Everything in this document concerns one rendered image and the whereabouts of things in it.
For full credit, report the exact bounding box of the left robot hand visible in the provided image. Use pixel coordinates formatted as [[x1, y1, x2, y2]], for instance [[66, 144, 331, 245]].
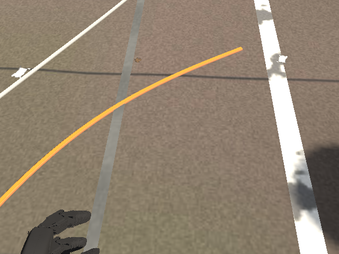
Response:
[[21, 210, 100, 254]]

